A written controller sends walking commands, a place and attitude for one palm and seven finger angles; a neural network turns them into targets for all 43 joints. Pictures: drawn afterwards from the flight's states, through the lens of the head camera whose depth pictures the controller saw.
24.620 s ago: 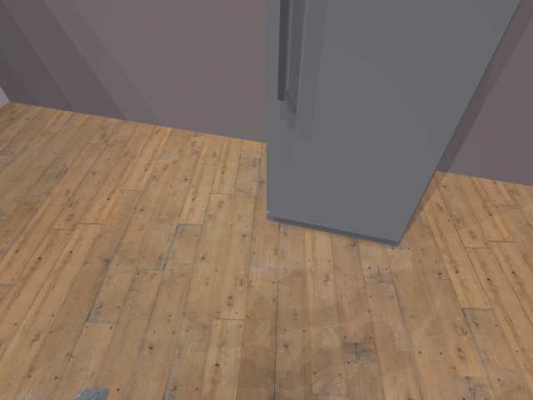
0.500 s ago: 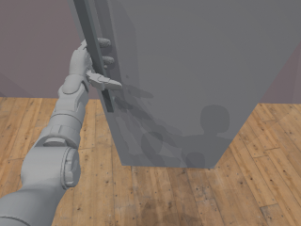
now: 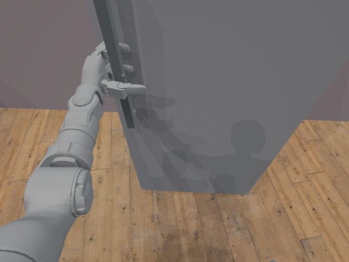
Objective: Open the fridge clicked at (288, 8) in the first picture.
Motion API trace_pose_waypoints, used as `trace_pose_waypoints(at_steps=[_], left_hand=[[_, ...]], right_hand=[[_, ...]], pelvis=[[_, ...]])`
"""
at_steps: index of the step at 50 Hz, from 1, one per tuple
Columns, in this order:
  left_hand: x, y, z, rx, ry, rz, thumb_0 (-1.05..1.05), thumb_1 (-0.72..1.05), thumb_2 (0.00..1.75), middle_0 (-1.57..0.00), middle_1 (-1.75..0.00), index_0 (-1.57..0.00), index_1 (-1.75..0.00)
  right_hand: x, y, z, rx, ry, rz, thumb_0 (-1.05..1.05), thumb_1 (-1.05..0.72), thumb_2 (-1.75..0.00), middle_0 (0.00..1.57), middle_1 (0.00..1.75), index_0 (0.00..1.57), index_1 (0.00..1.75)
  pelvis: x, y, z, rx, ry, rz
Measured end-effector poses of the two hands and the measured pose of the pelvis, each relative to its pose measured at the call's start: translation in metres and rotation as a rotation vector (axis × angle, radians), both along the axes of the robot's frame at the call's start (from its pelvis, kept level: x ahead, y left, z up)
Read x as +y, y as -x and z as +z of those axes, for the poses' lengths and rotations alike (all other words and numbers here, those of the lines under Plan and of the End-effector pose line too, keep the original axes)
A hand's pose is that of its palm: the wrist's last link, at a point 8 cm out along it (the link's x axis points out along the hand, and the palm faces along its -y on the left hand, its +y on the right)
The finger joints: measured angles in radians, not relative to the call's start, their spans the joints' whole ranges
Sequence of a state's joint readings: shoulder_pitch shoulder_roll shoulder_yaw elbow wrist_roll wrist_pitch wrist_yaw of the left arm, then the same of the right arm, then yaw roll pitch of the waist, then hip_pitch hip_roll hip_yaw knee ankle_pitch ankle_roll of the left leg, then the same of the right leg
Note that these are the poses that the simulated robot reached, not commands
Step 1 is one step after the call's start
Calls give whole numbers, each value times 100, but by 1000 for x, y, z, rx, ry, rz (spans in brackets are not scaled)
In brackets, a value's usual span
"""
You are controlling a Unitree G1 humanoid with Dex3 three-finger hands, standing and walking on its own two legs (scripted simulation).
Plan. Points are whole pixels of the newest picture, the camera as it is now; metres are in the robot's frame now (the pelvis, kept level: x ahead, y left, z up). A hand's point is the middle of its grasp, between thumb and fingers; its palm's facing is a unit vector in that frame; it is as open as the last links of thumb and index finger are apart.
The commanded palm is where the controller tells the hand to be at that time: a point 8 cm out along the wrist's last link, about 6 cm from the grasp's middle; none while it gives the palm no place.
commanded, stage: grip the handle and tug to test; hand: left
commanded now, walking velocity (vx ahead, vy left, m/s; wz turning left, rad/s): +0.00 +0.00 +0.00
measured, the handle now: (117, 53) +0.53 +0.12 +0.20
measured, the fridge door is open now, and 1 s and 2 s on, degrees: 0 0 7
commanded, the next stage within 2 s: pull the door a little, standing still in 1.16 s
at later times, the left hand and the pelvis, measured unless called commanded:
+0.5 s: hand (126, 76) +0.48 +0.10 +0.18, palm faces -0.07 -1.00 +0.00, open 5.3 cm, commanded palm +0.45 +0.15 +0.18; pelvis +0.00 +0.00 +0.00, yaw -1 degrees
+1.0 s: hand (126, 76) +0.48 +0.10 +0.18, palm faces -0.07 -1.00 +0.00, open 5.4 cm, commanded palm +0.43 +0.16 +0.18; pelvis +0.02 -0.01 +0.00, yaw -1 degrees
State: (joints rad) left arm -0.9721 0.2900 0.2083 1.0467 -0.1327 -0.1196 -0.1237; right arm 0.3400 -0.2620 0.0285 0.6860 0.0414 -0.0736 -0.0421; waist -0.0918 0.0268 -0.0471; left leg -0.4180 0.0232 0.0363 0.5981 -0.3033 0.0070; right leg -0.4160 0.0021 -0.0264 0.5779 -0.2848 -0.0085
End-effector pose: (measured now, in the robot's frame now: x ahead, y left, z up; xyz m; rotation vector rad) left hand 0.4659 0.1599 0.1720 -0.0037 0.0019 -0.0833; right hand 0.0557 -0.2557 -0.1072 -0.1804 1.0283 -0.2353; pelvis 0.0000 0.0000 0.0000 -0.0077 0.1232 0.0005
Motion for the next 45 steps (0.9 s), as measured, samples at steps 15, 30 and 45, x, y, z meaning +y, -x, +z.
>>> trace_pose_waypoints(at_steps=[15,30,45], left_hand=[[-4,1,4,-24,3,-9,0,41,69,-40,-133,-40,-133],[-9,6,3,-15,-7,22,0,75,82,-41,-140,-39,-139],[-9,6,3,-15,-4,13,0,76,81,-40,-140,-39,-140]], right_hand=[[0,19,-5,43,-20,-31,1,-90,-90,21,30,20,30],[-6,-1,-1,-22,-22,-22,1,-90,-90,21,30,20,30],[-11,-19,2,-32,-20,-24,1,-90,-90,21,30,20,30]], pelvis=[[-1,-5,0,-1,0,-10],[-6,-5,2,-12,-4,-17],[-10,-13,4,-19,-5,-19]])
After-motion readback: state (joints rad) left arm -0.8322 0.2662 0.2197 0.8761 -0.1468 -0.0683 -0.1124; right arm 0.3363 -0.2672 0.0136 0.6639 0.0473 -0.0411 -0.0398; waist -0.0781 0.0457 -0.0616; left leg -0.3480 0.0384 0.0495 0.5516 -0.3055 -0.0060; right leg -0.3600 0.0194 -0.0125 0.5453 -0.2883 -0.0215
